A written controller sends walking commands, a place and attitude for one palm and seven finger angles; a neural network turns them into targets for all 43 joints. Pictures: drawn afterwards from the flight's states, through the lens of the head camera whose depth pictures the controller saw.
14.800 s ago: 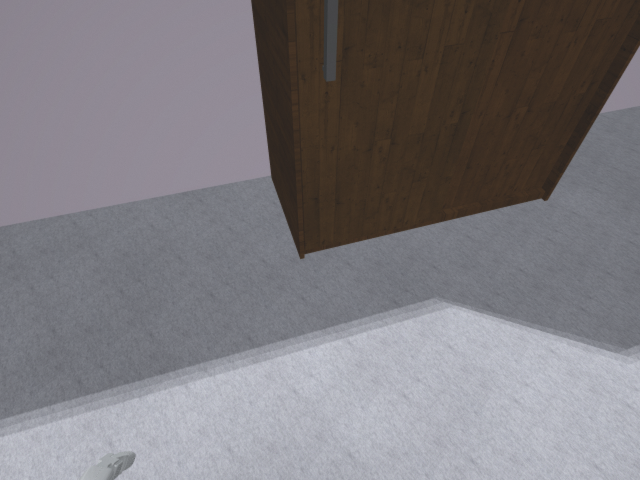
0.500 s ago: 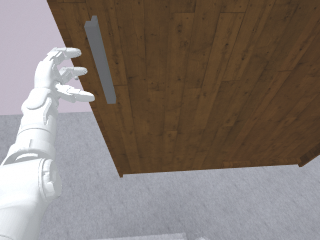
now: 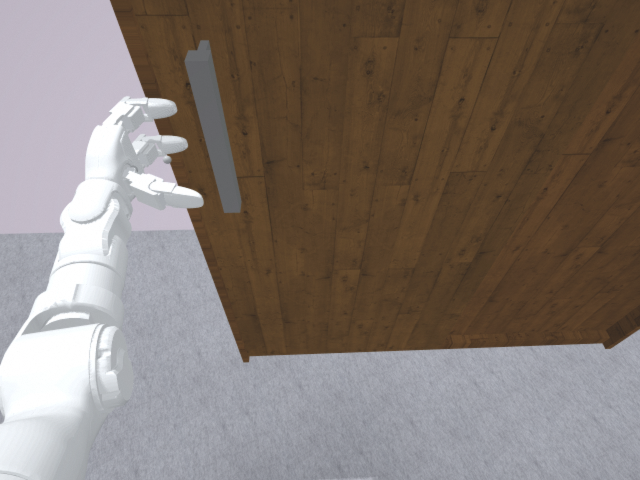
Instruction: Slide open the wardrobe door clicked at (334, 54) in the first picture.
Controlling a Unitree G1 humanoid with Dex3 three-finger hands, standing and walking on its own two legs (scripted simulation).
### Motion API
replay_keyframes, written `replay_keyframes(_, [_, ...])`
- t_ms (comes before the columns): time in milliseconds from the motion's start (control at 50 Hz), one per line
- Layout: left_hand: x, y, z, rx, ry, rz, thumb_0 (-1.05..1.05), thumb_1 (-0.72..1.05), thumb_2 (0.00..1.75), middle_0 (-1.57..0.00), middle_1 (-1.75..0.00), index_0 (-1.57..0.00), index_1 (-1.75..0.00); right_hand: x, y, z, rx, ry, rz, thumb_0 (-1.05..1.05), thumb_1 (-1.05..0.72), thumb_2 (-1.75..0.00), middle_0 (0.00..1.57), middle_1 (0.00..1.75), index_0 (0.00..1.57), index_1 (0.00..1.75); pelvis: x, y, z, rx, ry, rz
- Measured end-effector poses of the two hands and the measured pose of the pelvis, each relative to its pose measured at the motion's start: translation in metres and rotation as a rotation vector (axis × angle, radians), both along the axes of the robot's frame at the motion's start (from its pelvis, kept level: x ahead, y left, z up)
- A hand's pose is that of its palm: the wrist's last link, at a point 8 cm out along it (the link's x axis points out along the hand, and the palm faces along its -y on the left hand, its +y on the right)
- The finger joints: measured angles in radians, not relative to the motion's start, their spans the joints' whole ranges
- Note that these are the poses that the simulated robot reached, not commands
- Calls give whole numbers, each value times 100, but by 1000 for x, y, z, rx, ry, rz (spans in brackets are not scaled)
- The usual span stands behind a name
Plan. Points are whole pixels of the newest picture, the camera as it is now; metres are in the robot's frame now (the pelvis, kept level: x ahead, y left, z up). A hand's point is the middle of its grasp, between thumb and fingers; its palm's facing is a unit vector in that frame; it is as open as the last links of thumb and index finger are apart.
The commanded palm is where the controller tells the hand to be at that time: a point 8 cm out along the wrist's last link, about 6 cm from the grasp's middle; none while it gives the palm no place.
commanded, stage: move the hooked fingers beside the handle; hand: left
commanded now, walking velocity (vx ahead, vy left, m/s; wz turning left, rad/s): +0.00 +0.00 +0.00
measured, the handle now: (220, 136) +0.54 +0.12 +0.14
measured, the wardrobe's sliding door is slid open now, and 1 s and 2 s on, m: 0.00 0.00 0.00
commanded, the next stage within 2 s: feel for the door with the fingertips in 0.28 s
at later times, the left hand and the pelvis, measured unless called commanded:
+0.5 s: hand (165, 167) +0.46 +0.18 +0.15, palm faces -0.01 -1.00 +0.00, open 14.0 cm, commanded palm +0.44 +0.23 +0.15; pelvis +0.00 +0.00 +0.00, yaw +0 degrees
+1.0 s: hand (183, 155) +0.48 +0.16 +0.15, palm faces +0.03 -1.00 -0.01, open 13.9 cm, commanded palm +0.46 +0.21 +0.15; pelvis +0.00 +0.00 +0.00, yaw +0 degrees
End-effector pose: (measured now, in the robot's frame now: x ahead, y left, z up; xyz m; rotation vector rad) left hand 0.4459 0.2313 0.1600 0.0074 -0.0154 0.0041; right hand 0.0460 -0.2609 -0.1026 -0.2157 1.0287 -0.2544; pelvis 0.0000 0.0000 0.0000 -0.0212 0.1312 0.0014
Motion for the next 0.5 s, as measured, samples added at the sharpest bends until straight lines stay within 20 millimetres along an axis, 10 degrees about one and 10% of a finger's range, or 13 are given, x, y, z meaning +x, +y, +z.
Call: replay_keyframes(500, [-3, 4, -8, -12, 10, -18, -1, -50, 30, -30, -120, -30, -120, -14, -3, -3, -2, 55, -12, 1, -90, -90, 20, 30, 20, 30, 2, 1, 0, -3, 4, 1])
